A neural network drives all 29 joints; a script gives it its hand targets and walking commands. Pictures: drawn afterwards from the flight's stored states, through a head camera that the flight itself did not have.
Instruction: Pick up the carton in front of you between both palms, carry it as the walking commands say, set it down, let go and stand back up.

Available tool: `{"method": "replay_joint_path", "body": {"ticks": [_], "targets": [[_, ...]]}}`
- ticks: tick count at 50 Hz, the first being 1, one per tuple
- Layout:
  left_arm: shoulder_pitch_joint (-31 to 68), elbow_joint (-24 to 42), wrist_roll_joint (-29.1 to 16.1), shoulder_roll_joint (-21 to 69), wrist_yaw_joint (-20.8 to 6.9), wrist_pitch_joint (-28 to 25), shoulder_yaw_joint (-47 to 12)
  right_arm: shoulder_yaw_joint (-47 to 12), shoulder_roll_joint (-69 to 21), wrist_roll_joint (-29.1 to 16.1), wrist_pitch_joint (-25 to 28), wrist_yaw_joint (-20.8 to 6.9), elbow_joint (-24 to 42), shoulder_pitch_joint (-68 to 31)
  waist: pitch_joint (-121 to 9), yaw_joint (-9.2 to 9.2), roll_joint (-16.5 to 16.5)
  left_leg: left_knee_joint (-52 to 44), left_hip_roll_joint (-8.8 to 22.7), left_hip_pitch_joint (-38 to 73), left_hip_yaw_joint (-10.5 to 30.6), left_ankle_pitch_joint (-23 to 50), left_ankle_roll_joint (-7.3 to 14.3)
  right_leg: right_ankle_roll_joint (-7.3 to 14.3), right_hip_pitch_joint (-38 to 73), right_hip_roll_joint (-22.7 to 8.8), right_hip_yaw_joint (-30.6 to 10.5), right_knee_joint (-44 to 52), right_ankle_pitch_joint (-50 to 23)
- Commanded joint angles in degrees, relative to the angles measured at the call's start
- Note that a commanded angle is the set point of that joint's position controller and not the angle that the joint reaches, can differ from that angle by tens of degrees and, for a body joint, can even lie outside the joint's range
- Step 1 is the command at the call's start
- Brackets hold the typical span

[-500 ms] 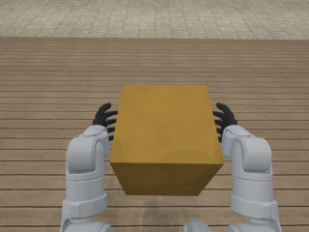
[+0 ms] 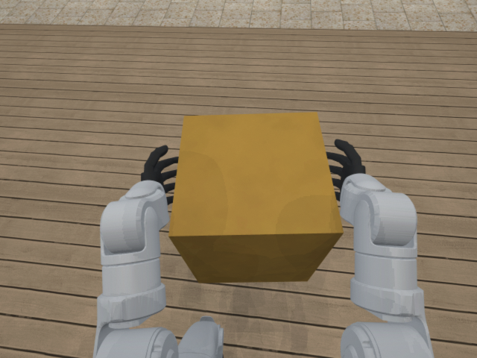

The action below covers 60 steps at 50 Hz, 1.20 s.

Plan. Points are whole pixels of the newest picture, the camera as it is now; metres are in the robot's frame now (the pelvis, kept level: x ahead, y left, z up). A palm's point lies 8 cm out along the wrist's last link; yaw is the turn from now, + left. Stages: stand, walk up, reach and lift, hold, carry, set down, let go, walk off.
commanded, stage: carry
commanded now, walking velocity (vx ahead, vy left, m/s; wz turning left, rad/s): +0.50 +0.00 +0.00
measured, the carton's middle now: (251, 206) +0.37 +0.02 +0.00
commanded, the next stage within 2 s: none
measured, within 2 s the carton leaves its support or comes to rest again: neither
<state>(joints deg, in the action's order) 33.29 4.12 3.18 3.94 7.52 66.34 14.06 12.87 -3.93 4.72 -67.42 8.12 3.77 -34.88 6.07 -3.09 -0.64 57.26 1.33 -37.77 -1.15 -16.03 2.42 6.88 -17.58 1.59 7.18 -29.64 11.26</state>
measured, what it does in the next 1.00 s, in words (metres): goes down: left foot 0.04 m lower, then right foot 0.04 m lower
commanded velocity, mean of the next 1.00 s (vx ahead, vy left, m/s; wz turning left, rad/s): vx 0.50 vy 0.00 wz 0.00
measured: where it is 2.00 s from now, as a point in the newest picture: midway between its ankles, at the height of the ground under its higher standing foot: (254, 142)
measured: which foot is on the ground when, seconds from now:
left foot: up 0.00-0.18, down 0.20-0.66, up 0.68-1.00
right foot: down 0.00-0.20, up 0.22-0.66, down 0.68-1.00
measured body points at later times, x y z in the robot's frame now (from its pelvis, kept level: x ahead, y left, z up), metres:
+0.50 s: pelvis +0.34 +0.02 -0.04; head +0.40 +0.03 +0.40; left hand +0.72 +0.13 +0.04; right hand +0.69 -0.17 +0.04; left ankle +0.28 +0.05 -0.78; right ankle +0.41 -0.14 -0.72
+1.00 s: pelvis +0.64 -0.02 -0.09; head +0.70 -0.03 +0.36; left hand +1.00 +0.15 +0.00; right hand +1.02 -0.16 -0.01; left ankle +0.74 +0.13 -0.76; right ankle +0.59 -0.06 -0.82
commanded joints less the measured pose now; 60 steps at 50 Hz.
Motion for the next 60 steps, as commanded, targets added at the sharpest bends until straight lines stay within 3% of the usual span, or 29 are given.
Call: {"method": "replay_joint_path", "body": {"ticks": [1, 6, 8, 9, 10, 11, 12, 13, 14, 16, 18, 23, 29, 31, 33, 34, 35, 36, 37, 38, 39, 40, 42, 48, 55, 57, 58, 59, 60], "targets": [[41.51, 9.65, -27.45, 59.59, -15.33, -0.42, -45.88, -42.99, -58.52, -21.53, 2.59, -10.64, 6.46, -35.31, -35.57, -1.68, -4.81, -10.65, -2.61, -4.82, -4.7, 10.12, -0.26, 2.15, 33.67, -10.58, -11.16, -0.08, -48.78], [37.05, 5.33, -26.02, 54.01, -15.38, 0.0, -46.05, -43.26, -52.48, -20.63, 0.99, -11.75, 6.0, -34.24, -31.06, -2.61, -6.0, -33.41, -5.78, 10.48, -7.45, 29.73, 2.32, 0.98, 27.17, -6.61, -5.77, -4.03, -42.66], [37.29, 2.2, -25.63, 53.29, -15.65, 0.45, -45.41, -41.62, -50.28, -19.88, 0.12, -12.56, 2.95, -32.78, -32.5, 2.35, -4.76, -36.64, -4.99, 24.43, -7.61, 33.82, 3.52, -1.12, 21.35, -6.44, -2.96, -14.29, -41.79], [38.44, 0.52, -25.4, 53.05, -15.82, 0.66, -45.06, -40.55, -49.2, -19.43, -0.24, -12.98, 1.49, -32.11, -32.8, 6.1, -2.64, -37.11, -1.54, 32.69, -6.51, 35.47, 2.94, -2.38, 15.85, -5.46, -1.51, -23.03, -34.34], [39.6, -1.11, -25.18, 52.57, -15.97, 0.92, -44.13, -39.14, -47.69, -19.36, -0.67, -13.43, -0.25, -31.63, -33.47, 6.51, 3.76, -29.18, 6.99, 42.95, 0.59, 53.4, 1.74, -2.79, 4.09, -3.23, -1.47, -32.76, -10.21], [40.38, -3.62, -25.07, 53.56, -15.81, 1.79, -43.57, -37.0, -46.12, -18.99, -0.89, -13.65, -3.68, -32.69, -38.58, 6.27, 15.99, -21.88, 19.26, 59.58, 20.78, 66.58, 12.02, -5.53, -14.7, 3.91, -5.83, -47.8, 22.5], [39.57, -4.84, -24.45, 52.85, -15.39, 2.28, -42.24, -36.84, -47.39, -19.75, -1.0, -13.97, -6.39, -31.65, -42.78, 8.73, 16.48, -25.56, 23.22, 63.23, 31.22, 43.6, 19.73, -5.53, -24.23, 3.0, -9.04, -57.74, 25.7], [41.44, -4.34, -24.32, 53.95, -15.04, 2.29, -41.66, -37.45, -50.56, -21.55, -0.8, -14.57, -6.22, -33.11, -39.98, 8.1, 11.93, -29.54, 19.04, 58.27, 30.66, 27.07, 18.36, -3.56, -27.12, 0.76, -10.37, -55.39, 21.76], [43.27, -3.61, -24.02, 55.53, -14.62, 1.99, -40.9, -38.2, -54.23, -24.02, -0.67, -15.36, -4.79, -37.09, -35.82, 7.25, 5.87, -31.63, 16.43, 51.31, 26.55, 23.67, 15.5, -3.22, -26.63, -1.05, -9.91, -50.19, 17.64], [44.33, -2.6, -22.59, 57.96, -13.53, 1.23, -39.59, -41.0, -60.55, -28.57, -0.4, -16.56, -1.8, -45.37, -32.23, 5.47, 1.63, -33.67, 14.5, 41.6, 21.53, 27.37, 11.82, -3.74, -22.23, -2.79, -9.18, -41.24, 12.97], [43.13, -2.18, -21.24, 59.32, -12.42, 0.66, -39.02, -42.0, -63.41, -31.32, 0.06, -16.94, 0.13, -48.01, -32.41, 5.44, 3.0, -34.26, 12.75, 39.2, 17.6, 30.48, 9.31, -4.85, -20.2, -2.99, -7.42, -35.42, 11.29], [39.6, 0.14, -19.28, 59.17, -10.72, -0.61, -40.01, -42.17, -63.47, -31.56, 1.03, -16.79, 1.66, -44.89, -34.1, 7.35, 6.2, -29.94, 9.49, 46.98, 9.71, 50.76, 7.43, -5.0, -24.95, -2.52, -4.57, -23.57, -0.95], [39.04, 2.54, -19.51, 55.0, -10.54, 0.01, -42.08, -42.29, -59.0, -29.64, 1.02, -16.18, 0.7, -39.38, -30.85, 10.02, 6.58, -25.25, 3.43, 47.84, 3.16, 48.4, 5.77, -3.73, -17.74, 2.05, 1.15, -0.73, -18.44], [37.66, 0.47, -19.12, 53.34, -11.15, 0.66, -41.36, -41.89, -57.55, -28.61, 0.85, -16.21, -2.08, -37.22, -30.48, 8.4, 7.17, -20.26, 3.5, 44.63, 1.94, 46.65, 4.79, -2.31, -8.75, 2.7, 1.23, 5.47, -23.81], [36.29, -2.35, -18.48, 52.28, -11.97, 1.0, -40.02, -41.49, -57.22, -28.0, 0.75, -16.45, -4.91, -36.61, -33.07, 3.16, 5.32, -6.38, 2.83, 36.77, -2.17, 42.58, 2.41, -1.04, 8.17, 0.81, 0.71, 10.19, -27.7], [35.11, -4.03, -18.21, 51.63, -12.57, 1.15, -38.96, -41.09, -56.71, -27.85, 0.77, -16.54, -5.83, -38.08, -34.13, 0.56, 1.01, 2.66, 1.45, 25.55, -3.05, 25.19, 1.82, -1.35, 19.17, -6.03, -5.23, 5.04, -37.69], [36.12, -5.75, -18.23, 50.42, -13.03, 1.36, -37.57, -40.69, -57.59, -27.53, 0.45, -16.56, -7.89, -38.53, -36.81, 0.99, -8.69, 11.93, -2.97, 9.85, -2.3, -14.97, 0.76, 2.14, 33.77, -18.48, -19.93, -7.39, -64.4], [35.72, -8.1, -18.22, 50.21, -13.33, 1.17, -36.85, -38.98, -58.64, -26.83, -0.02, -16.16, -9.09, -37.99, -42.71, -0.87, -16.34, 27.99, -7.08, -5.24, 2.13, -22.57, -1.13, 13.78, 43.53, -26.67, -38.68, -3.36, -43.5], [35.31, -8.66, -19.97, 53.59, -13.98, 1.02, -37.63, -38.71, -58.08, -26.26, 0.06, -15.85, -8.18, -39.18, -41.31, -1.65, -10.19, 27.68, -3.65, -7.89, 3.82, -18.14, 0.85, 13.56, 38.98, -23.99, -39.64, 0.97, -22.16], [39.0, -6.16, -21.86, 56.46, -14.65, 0.63, -38.69, -38.55, -59.36, -26.23, 0.44, -15.52, -6.83, -41.4, -37.02, -0.65, -6.3, 23.66, -2.52, -8.47, 3.68, -14.15, 1.11, 11.1, 32.13, -20.05, -35.61, 3.67, -15.3], [43.42, -3.71, -24.13, 59.18, -15.14, 0.44, -40.23, -38.14, -60.01, -25.73, 0.97, -14.99, -5.3, -42.63, -33.95, 0.45, -1.41, 18.96, -1.42, -6.19, 3.12, -11.13, 0.83, 9.05, 25.6, -18.24, -31.24, 4.85, -17.49], [47.14, -1.87, -26.3, 61.5, -15.4, 0.19, -41.76, -37.77, -60.55, -25.0, 1.31, -14.37, -4.16, -42.74, -33.26, 1.14, -0.61, 15.5, -0.41, -3.76, 3.19, -9.23, 0.51, 8.17, 21.3, -17.8, -28.96, 5.54, -17.12], [49.67, 0.53, -28.86, 63.85, -15.59, -0.49, -43.14, -37.98, -61.17, -24.3, 1.86, -13.23, -2.34, -42.0, -32.76, 1.45, -1.29, 9.72, 0.28, -0.52, 2.09, -7.47, -0.39, 6.27, 16.95, -16.16, -25.53, 6.92, -17.47], [43.75, 2.35, -28.95, 62.44, -15.47, -1.32, -44.07, -40.43, -59.59, -22.32, 3.14, -11.33, 0.66, -37.0, -34.51, -0.93, -5.05, -4.22, -0.03, -6.86, -1.28, 6.51, -0.76, 2.95, 27.04, -12.52, -16.73, 1.97, -43.19], [37.97, 0.56, -26.81, 56.12, -15.03, -0.36, -43.54, -41.54, -53.77, -21.56, 1.14, -11.69, 2.17, -35.58, -30.06, -3.79, -6.11, -30.5, -4.68, 3.08, -5.91, 26.11, 1.8, 1.59, 28.01, -6.71, -9.67, -3.45, -39.07], [37.08, -2.16, -26.13, 55.44, -15.16, 0.09, -42.94, -39.76, -52.18, -20.78, 0.28, -12.36, -0.58, -34.09, -31.08, -0.27, -5.99, -35.01, -5.21, 16.2, -6.52, 29.46, 3.48, -0.19, 22.91, -6.5, -7.38, -10.93, -41.11], [37.89, -3.37, -25.96, 55.35, -15.33, 0.28, -42.73, -38.72, -51.38, -20.22, 0.05, -12.69, -2.2, -33.08, -32.49, 3.3, -4.41, -37.43, -3.69, 25.12, -6.62, 31.49, 3.53, -1.8, 18.96, -5.92, -4.88, -18.82, -38.21], [38.88, -4.59, -25.79, 54.99, -15.48, 0.4, -42.3, -37.44, -50.15, -19.78, -0.15, -13.07, -3.56, -32.41, -33.73, 5.13, -0.19, -33.25, 3.11, 36.06, -1.19, 40.96, 2.91, -2.75, 8.74, -4.38, -4.27, -28.21, -22.5], [40.04, -6.21, -25.64, 55.23, -15.59, 0.78, -41.75, -35.79, -48.79, -19.62, -0.48, -13.4, -5.51, -32.61, -36.14, 3.78, 8.16, -21.23, 13.73, 49.09, 10.12, 67.98, 4.25, -4.0, -5.86, -0.52, -3.4, -36.16, 13.67]]}}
